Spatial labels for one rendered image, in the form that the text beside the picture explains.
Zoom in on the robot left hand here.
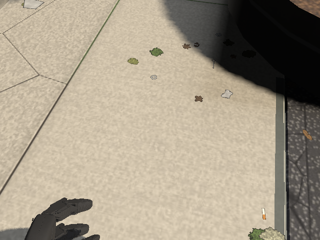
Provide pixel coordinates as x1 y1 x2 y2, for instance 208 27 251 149
24 197 100 240

